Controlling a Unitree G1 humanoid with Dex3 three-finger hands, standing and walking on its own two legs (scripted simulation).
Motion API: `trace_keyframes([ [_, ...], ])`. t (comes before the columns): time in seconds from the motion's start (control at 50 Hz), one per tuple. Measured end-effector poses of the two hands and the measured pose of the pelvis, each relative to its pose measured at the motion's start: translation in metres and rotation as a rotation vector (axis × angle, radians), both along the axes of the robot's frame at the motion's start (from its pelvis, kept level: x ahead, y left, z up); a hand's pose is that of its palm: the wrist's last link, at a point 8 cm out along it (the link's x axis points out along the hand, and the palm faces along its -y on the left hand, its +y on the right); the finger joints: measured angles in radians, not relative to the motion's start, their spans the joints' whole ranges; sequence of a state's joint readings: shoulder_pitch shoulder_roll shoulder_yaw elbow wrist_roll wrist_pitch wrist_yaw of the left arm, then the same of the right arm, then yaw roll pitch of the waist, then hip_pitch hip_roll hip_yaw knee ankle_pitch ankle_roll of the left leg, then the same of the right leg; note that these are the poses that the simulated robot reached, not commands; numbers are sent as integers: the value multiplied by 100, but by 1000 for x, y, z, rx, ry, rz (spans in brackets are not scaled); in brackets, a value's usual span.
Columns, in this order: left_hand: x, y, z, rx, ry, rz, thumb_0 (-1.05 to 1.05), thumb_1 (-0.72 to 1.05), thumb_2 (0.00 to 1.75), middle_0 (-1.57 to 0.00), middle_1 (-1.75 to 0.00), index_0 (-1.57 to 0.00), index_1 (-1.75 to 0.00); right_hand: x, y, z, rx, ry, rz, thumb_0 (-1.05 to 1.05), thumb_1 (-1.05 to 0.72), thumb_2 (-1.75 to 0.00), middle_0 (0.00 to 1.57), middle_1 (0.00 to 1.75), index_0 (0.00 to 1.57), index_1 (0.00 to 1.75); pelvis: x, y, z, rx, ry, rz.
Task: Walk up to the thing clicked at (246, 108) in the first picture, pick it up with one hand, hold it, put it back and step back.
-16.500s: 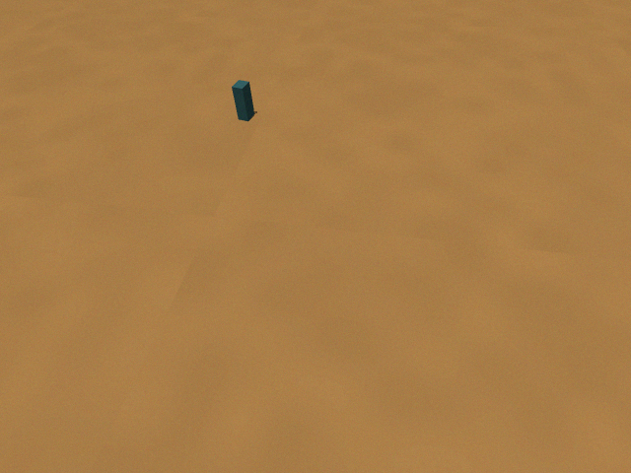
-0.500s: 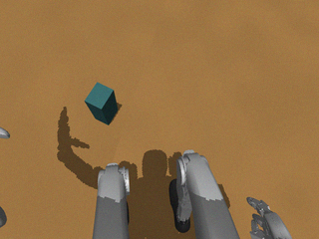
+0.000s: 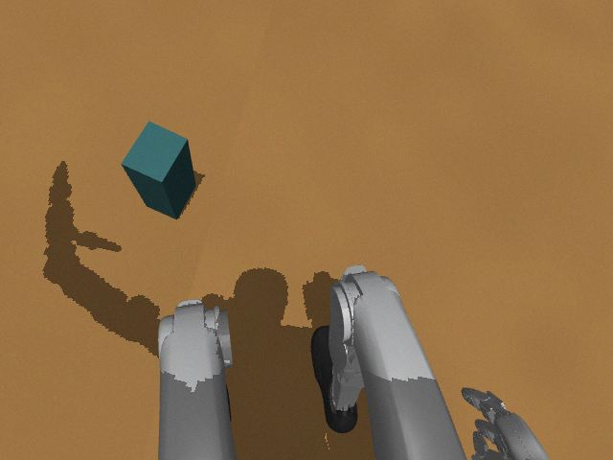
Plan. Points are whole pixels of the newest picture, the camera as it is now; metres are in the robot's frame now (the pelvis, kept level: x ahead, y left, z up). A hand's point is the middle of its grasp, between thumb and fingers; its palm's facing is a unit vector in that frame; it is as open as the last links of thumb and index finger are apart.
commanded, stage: go down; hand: left
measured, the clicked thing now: (164, 176) +0.57 +0.17 -0.31
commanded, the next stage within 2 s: approach in 0.46 s
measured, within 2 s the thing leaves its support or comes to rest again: neither
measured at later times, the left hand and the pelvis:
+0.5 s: hand out of the picture +0.50 +0.38 +0.02, palm faces +0.01 -1.00 -0.07, open 17.0 cm; pelvis +0.00 +0.00 -0.01, yaw -2 degrees
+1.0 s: hand (22, 155) +0.53 +0.32 -0.13, palm faces +0.03 -1.00 -0.02, open 16.4 cm; pelvis -0.01 +0.00 -0.05, yaw -5 degrees
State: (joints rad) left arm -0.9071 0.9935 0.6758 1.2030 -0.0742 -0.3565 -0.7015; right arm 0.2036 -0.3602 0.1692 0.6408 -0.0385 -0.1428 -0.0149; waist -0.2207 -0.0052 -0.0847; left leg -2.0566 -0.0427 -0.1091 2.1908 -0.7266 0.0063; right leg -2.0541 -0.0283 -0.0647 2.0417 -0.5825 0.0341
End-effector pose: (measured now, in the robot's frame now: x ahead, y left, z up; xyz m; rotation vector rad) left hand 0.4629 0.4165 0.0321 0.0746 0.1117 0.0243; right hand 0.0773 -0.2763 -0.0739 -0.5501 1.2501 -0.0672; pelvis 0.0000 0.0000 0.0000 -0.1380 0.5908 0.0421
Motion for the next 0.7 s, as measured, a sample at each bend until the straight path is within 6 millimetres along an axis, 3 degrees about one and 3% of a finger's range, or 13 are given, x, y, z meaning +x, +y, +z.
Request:
trace_keyframes([
  [0.7,20,17,-15,6,-49,-14,-1,-35,6,-5,-2,-3,-2,-15,7,-3,-42,61,42,0,-88,-89,21,29,20,30,-6,6,-19,-46,-17,-8],
])
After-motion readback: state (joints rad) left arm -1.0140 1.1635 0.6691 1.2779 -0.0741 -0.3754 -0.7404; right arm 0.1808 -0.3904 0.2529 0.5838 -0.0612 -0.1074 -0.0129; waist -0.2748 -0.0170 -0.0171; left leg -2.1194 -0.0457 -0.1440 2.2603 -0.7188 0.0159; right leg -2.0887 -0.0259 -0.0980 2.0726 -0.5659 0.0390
